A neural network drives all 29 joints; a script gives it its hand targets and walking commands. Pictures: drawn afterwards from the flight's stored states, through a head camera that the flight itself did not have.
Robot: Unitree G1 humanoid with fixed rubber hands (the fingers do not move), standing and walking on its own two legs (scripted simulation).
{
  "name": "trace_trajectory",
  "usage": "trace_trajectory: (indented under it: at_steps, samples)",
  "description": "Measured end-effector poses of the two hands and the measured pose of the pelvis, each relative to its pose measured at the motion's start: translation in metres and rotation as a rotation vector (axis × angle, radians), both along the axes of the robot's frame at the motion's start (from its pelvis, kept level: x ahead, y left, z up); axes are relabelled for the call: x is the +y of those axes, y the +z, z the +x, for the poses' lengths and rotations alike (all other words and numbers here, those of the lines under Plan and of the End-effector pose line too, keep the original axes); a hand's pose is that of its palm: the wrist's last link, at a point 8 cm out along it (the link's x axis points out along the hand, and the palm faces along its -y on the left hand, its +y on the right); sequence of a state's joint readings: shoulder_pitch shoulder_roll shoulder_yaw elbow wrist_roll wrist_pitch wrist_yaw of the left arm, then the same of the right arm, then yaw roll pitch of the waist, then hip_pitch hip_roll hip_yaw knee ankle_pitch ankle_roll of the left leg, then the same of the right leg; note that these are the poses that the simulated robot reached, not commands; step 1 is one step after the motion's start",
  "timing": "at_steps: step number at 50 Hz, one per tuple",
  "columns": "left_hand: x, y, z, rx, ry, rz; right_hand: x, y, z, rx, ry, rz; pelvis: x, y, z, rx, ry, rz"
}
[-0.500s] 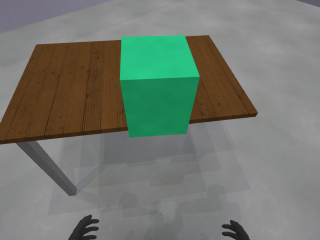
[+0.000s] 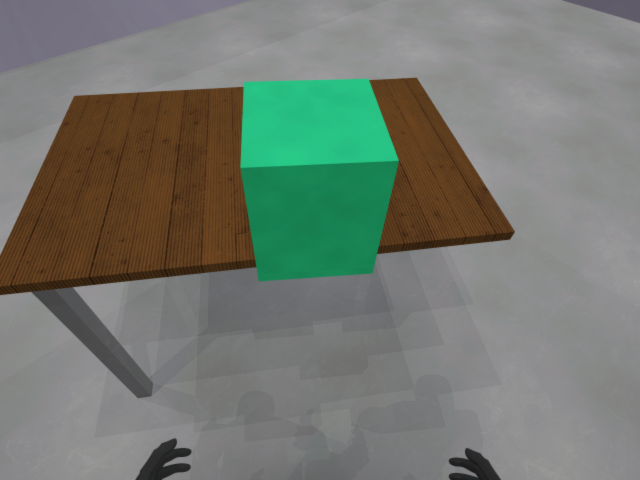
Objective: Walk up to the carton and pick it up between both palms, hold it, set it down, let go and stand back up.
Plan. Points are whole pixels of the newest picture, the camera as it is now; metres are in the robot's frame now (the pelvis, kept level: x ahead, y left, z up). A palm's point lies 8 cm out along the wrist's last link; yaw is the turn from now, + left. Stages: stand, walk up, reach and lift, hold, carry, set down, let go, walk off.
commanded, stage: stand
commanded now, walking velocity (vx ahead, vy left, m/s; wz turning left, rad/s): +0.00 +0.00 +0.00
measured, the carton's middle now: (311, 183) +0.55 +0.03 +0.04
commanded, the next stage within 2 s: walk up in 1.44 s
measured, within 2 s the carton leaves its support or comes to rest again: neither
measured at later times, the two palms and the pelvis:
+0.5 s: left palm out of the picture +0.09 +0.22 -0.12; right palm out of the picture +0.09 -0.23 -0.12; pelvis +0.01 +0.00 +0.01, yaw +0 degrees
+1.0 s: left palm out of the picture +0.03 +0.22 -0.13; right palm out of the picture +0.04 -0.22 -0.13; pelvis +0.01 +0.00 +0.02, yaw +0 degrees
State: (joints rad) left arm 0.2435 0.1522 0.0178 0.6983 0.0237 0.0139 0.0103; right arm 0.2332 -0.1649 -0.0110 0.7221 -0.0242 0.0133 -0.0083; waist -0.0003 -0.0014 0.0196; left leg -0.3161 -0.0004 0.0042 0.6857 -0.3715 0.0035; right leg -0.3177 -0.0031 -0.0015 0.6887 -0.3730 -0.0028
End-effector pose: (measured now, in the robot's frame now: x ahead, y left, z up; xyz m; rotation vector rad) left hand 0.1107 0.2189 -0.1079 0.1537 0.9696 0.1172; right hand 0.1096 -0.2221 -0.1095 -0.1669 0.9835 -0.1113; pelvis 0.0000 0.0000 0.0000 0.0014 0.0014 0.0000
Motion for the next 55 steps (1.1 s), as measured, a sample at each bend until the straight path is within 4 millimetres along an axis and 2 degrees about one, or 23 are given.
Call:
trace_trajectory:
  at_steps: [27,43,55]
  samples:
    - [0.004,-0.008,-0.025,0.114,0.055,0.005,-0.005,-0.008,-0.024,0.115,-0.053,-0.007,0.000,0.007,0.009,-0.010,0.000,0.000]
    - [0.004,-0.015,-0.060,0.247,0.097,0.001,-0.005,-0.014,-0.058,0.246,-0.095,-0.007,0.000,0.013,0.012,-0.030,0.001,-0.001]
    - [-0.005,-0.020,-0.089,0.351,0.115,-0.020,0.004,-0.018,-0.085,0.342,-0.113,0.012,0.000,0.017,0.012,-0.048,0.001,-0.001]
